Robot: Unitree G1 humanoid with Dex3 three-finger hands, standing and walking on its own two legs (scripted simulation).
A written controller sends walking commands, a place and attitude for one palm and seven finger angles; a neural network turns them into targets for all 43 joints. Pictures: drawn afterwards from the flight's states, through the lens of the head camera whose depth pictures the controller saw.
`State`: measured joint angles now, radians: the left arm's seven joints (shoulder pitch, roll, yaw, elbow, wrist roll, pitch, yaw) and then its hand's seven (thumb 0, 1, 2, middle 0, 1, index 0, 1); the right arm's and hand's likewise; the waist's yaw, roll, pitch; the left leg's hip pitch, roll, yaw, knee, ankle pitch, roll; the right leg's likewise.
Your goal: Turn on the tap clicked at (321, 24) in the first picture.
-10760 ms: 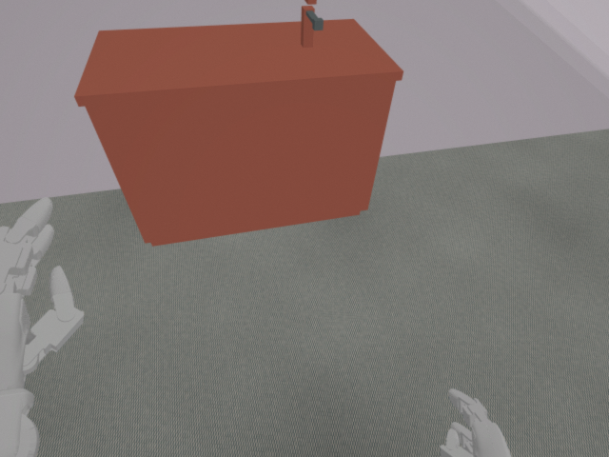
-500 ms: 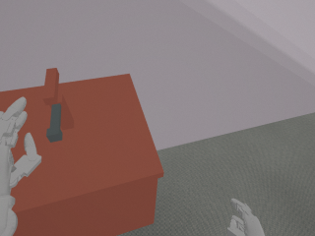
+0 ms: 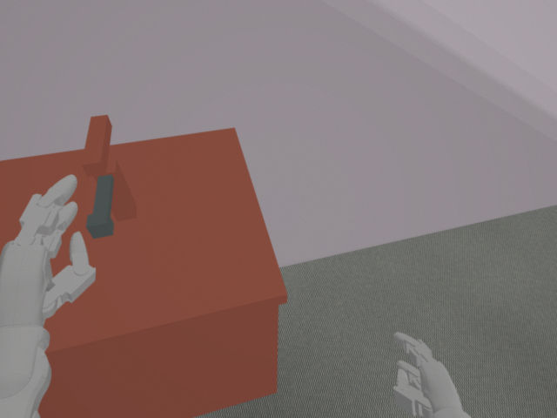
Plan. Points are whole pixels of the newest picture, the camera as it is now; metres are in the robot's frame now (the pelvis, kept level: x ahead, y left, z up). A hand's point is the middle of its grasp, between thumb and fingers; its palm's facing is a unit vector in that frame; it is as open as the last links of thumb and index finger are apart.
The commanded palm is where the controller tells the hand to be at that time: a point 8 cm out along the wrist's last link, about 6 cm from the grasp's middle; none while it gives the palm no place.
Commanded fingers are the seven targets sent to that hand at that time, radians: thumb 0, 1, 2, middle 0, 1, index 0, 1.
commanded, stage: turn the palm inward beside the body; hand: left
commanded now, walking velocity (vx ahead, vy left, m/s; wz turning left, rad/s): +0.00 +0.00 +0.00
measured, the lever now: (100, 225) +0.35 +0.30 +0.09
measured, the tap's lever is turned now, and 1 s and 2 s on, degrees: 0 0 0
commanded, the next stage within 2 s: reach beside the lever's end, fingers flat in 1.94 s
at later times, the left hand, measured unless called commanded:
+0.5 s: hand (101, 277) +0.23 +0.22 +0.16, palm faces +0.45 -0.83 -0.32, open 7.4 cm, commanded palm +0.17 +0.26 +0.16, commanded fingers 0.00 0.90 0.90 -0.20 -0.30 -0.20 -0.30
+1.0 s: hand (98, 303) +0.20 +0.22 +0.14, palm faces +0.47 -0.85 -0.22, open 7.4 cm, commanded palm +0.15 +0.26 +0.15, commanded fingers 0.00 0.90 0.90 -0.20 -0.30 -0.20 -0.30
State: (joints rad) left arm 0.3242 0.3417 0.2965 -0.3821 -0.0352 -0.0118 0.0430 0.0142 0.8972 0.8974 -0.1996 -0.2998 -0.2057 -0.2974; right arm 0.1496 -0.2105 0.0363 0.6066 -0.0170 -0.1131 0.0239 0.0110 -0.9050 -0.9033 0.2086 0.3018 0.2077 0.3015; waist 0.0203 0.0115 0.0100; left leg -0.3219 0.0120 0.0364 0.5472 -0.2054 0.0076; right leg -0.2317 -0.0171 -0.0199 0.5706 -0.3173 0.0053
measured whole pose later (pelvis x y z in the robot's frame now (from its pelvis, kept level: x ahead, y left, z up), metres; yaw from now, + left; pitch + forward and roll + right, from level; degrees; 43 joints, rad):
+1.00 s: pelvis +0.02 -0.03 -0.01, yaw +2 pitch +0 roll +0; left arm 0.47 0.27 0.26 -0.45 -0.17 0.02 0.13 0.02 0.89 0.90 -0.20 -0.30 -0.21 -0.30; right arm 0.19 -0.21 0.03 0.63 0.02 -0.20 -0.08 0.01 -0.91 -0.90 0.21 0.30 0.21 0.30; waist 0.07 0.04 -0.05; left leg -0.37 0.03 -0.03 0.66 -0.28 -0.03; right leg -0.25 0.01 -0.08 0.66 -0.40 -0.03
